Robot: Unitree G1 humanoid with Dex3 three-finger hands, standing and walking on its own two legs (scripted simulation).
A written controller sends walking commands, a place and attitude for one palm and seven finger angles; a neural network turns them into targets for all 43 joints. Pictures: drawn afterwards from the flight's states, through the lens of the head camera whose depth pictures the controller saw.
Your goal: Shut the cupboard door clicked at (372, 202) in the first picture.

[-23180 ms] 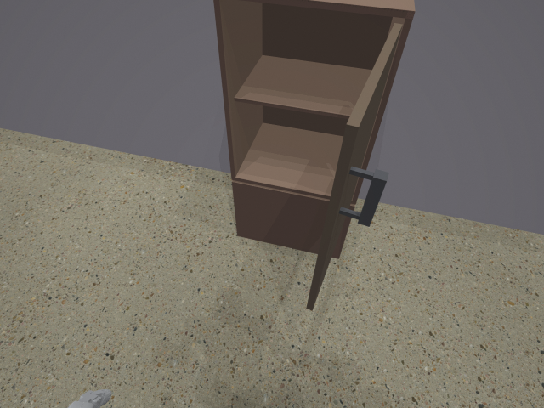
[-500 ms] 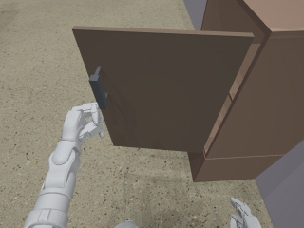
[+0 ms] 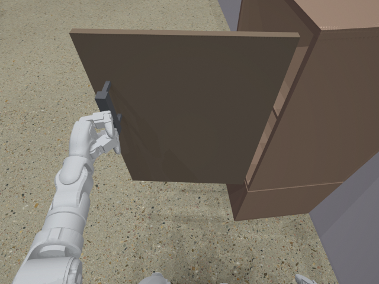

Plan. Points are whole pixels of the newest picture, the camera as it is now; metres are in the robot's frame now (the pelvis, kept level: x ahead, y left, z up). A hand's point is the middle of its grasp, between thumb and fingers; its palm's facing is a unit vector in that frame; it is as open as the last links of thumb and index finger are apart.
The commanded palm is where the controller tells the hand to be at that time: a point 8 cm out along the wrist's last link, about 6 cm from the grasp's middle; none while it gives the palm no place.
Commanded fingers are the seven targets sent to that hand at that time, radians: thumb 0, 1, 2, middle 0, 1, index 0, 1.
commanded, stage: bring the fist close to the handle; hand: left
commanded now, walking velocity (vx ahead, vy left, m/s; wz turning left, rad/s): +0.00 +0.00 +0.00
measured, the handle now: (111, 108) +0.49 +0.19 +0.08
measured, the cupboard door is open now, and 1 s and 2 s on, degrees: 82 70 63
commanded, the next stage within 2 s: push the door shut along its arc in 0.08 s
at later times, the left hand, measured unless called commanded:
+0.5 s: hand (122, 127) +0.43 +0.15 +0.09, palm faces -0.10 -1.00 -0.02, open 3.1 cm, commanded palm +0.42 +0.21 +0.09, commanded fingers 0.00 0.90 0.90 -1.30 -1.50 -1.30 -1.50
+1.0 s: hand (139, 104) +0.50 +0.12 +0.09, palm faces -0.23 -0.97 -0.01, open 3.1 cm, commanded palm +0.49 +0.18 +0.09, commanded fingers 0.00 0.90 0.90 -1.30 -1.50 -1.30 -1.50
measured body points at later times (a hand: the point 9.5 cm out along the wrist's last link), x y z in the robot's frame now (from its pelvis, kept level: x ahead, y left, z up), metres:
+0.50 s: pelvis -0.01 +0.00 -0.01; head +0.05 +0.00 +0.44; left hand +0.43 +0.21 +0.09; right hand +0.09 -0.26 -0.12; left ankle +0.04 +0.11 -0.70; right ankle -0.01 -0.09 -0.70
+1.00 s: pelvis +0.00 +0.01 -0.02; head +0.10 +0.02 +0.42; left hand +0.51 +0.18 +0.09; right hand +0.01 -0.26 -0.14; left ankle +0.04 +0.11 -0.70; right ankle -0.01 -0.09 -0.70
